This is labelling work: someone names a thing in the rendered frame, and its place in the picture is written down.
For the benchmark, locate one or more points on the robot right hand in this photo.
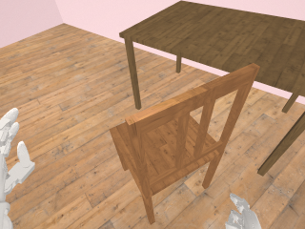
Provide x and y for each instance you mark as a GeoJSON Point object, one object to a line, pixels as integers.
{"type": "Point", "coordinates": [247, 220]}

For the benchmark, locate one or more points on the chair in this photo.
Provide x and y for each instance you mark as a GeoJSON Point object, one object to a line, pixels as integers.
{"type": "Point", "coordinates": [163, 143]}

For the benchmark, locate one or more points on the robot left forearm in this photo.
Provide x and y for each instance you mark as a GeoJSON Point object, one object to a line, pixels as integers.
{"type": "Point", "coordinates": [5, 222]}

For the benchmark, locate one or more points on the robot left hand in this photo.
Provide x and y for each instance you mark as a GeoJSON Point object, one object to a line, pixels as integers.
{"type": "Point", "coordinates": [21, 170]}

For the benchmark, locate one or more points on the table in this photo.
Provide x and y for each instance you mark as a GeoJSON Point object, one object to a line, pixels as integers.
{"type": "Point", "coordinates": [228, 40]}

